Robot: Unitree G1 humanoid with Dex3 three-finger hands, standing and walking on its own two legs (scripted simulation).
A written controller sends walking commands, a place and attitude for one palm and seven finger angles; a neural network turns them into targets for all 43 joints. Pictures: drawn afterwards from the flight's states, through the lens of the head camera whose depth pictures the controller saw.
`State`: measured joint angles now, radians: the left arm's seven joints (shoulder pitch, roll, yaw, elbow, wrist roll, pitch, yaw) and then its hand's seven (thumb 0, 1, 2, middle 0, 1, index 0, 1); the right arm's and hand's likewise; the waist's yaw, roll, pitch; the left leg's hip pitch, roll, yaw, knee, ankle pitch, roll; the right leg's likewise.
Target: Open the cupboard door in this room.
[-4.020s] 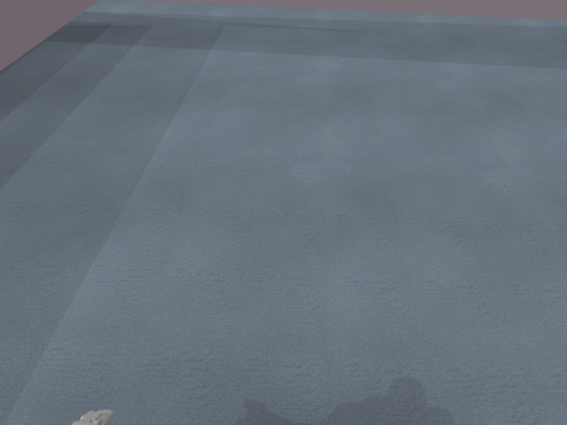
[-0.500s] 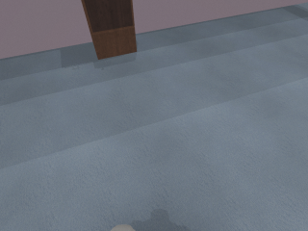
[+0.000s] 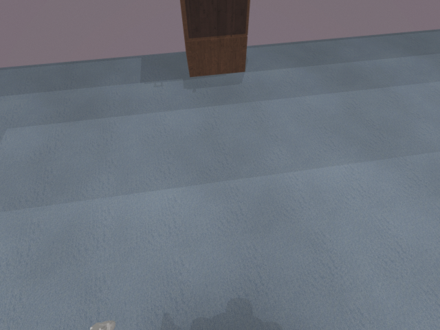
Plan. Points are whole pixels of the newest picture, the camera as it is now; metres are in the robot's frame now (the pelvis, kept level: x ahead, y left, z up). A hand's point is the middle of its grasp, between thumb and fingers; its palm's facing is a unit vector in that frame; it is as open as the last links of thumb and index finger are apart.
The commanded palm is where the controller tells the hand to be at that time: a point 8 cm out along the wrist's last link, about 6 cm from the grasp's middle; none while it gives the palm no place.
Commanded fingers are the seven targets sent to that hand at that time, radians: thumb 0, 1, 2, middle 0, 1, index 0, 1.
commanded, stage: turn or walk to find it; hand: left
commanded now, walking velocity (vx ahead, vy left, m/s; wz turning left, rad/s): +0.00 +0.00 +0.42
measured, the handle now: out of the picture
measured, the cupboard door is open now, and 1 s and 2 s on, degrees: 0 0 0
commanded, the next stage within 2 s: stand and wait in 1.00 s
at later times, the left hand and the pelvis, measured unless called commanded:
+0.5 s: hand out of the picture -0.05 +0.21 -0.19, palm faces +0.28 -0.93 -0.23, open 7.4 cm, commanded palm none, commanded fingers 0.00 0.90 0.90 -0.20 -0.30 -0.20 -0.30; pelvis -0.02 +0.01 -0.01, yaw +14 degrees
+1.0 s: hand out of the picture -0.02 +0.20 -0.15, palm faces +0.43 -0.86 -0.27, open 7.4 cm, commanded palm none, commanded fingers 0.00 0.90 0.90 -0.20 -0.30 -0.20 -0.30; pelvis -0.02 -0.02 +0.00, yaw +26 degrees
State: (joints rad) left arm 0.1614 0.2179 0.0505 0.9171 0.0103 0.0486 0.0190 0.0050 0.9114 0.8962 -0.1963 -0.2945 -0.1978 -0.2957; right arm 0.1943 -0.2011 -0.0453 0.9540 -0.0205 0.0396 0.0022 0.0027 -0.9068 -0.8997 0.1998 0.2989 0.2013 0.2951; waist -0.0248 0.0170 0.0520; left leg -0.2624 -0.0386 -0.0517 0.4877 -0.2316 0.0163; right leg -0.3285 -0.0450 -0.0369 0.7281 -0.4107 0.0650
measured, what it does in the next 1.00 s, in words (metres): steps on the spot, turning left: right foot, then left foot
